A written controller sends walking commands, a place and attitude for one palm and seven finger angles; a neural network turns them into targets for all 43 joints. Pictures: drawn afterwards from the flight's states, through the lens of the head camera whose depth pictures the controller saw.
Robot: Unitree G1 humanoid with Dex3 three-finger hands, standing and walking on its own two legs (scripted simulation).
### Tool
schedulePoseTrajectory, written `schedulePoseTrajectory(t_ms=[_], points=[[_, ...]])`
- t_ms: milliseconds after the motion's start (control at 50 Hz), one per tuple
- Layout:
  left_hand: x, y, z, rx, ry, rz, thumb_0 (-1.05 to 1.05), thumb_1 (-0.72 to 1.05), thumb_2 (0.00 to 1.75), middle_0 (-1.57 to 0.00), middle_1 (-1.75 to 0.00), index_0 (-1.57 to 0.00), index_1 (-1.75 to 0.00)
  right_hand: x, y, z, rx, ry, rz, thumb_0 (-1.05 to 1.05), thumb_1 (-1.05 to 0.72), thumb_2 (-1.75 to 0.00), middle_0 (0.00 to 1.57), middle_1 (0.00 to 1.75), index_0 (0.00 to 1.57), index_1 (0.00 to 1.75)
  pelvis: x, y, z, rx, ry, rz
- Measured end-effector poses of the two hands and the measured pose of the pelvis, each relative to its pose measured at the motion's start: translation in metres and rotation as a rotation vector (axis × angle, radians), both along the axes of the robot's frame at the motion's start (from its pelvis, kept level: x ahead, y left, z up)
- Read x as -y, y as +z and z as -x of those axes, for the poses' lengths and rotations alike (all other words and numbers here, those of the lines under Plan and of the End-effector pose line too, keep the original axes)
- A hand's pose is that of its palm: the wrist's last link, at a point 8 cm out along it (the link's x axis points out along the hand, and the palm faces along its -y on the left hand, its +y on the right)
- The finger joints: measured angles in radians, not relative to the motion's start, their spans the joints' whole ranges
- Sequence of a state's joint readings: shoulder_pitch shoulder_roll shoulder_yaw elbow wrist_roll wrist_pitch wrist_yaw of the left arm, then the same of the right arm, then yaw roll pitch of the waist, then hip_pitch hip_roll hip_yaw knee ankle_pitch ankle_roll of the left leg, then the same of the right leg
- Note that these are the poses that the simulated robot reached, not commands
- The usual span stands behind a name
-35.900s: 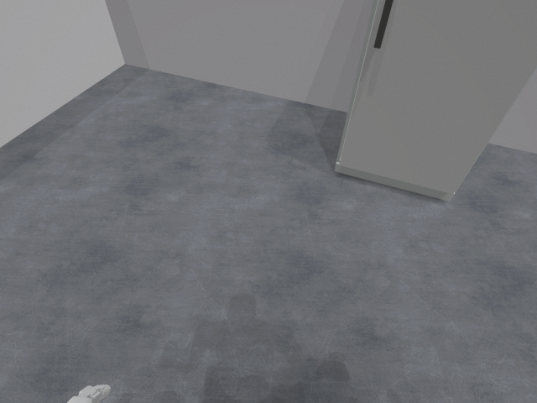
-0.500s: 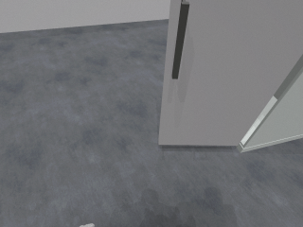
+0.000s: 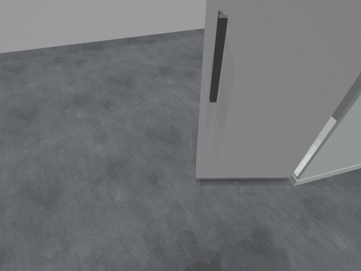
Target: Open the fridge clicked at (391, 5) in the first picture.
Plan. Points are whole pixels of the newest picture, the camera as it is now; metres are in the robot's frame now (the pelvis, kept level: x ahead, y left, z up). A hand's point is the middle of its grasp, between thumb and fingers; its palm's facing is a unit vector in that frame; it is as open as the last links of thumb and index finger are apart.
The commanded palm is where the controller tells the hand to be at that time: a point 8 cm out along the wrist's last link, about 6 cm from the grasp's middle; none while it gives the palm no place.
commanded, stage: let the arm hang, fingers relaxed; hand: left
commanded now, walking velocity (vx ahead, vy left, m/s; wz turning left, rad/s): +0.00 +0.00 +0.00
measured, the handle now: (216, 61) +0.72 -0.08 +0.11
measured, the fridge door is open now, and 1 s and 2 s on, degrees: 75 75 75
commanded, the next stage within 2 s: look to check the result in 0.32 s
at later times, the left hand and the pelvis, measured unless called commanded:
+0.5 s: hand out of the picture -0.02 +0.16 -0.18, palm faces +0.02 -0.99 -0.17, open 7.4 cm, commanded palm none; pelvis +0.00 +0.00 +0.00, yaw -1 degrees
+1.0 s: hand out of the picture +0.00 +0.17 -0.18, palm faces +0.01 -0.98 -0.18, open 7.4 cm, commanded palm none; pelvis +0.01 +0.00 +0.00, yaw -1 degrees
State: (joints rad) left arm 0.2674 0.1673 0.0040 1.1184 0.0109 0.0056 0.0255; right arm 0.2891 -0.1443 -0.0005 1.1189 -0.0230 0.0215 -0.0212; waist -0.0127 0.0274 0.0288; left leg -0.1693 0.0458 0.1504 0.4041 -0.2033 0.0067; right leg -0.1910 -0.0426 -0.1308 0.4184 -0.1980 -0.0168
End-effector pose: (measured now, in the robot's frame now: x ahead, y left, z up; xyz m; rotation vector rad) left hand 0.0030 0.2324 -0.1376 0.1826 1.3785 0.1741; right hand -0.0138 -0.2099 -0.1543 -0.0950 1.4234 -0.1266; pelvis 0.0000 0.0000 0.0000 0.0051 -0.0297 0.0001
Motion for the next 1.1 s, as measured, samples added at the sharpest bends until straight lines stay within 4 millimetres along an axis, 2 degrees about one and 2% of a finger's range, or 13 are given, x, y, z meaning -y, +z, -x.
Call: schedulePoseTrajectory(t_ms=[80, 220, 400, 580, 1100], points=[[0.010, -0.004, 0.000, -0.003, -0.003, 0.028, 0.01, 0.91, 0.90, -0.20, -0.30, -0.20, -0.30, -0.006, 0.001, 0.010, -0.020, -0.016, -0.004, 0.00, -0.91, -0.90, 0.20, 0.30, 0.20, 0.30, -0.001, 0.000, 0.000, 0.003, -0.004, -0.001], [0.015, -0.008, 0.009, -0.032, 0.002, 0.047, 0.01, 0.92, 0.90, -0.20, -0.30, -0.20, -0.30, -0.012, 0.002, 0.023, -0.048, -0.037, -0.006, 0.00, -0.91, -0.90, 0.20, 0.30, 0.20, 0.30, -0.002, 0.000, 0.001, 0.005, -0.008, -0.001], [0.019, -0.009, 0.022, -0.068, 0.013, 0.060, 0.01, 0.91, 0.90, -0.20, -0.30, -0.20, -0.30, -0.017, 0.002, 0.030, -0.069, -0.048, -0.010, 0.00, -0.91, -0.90, 0.20, 0.30, 0.20, 0.30, -0.004, 0.000, 0.002, -0.001, -0.010, -0.001], [0.020, -0.010, 0.024, -0.076, 0.016, 0.062, 0.01, 0.91, 0.90, -0.20, -0.30, -0.20, -0.30, -0.019, 0.002, 0.025, -0.060, -0.050, -0.009, 0.00, -0.91, -0.90, 0.20, 0.30, 0.20, 0.30, -0.005, 0.000, 0.002, -0.004, -0.012, -0.001], [0.018, -0.008, 0.005, -0.064, 0.005, 0.050, 0.01, 0.91, 0.90, -0.20, -0.30, -0.20, -0.30, -0.014, 0.003, 0.006, -0.048, -0.042, -0.004, 0.00, -0.91, -0.90, 0.20, 0.30, 0.20, 0.30, -0.003, 0.001, -0.009, -0.011, -0.013, -0.001]])
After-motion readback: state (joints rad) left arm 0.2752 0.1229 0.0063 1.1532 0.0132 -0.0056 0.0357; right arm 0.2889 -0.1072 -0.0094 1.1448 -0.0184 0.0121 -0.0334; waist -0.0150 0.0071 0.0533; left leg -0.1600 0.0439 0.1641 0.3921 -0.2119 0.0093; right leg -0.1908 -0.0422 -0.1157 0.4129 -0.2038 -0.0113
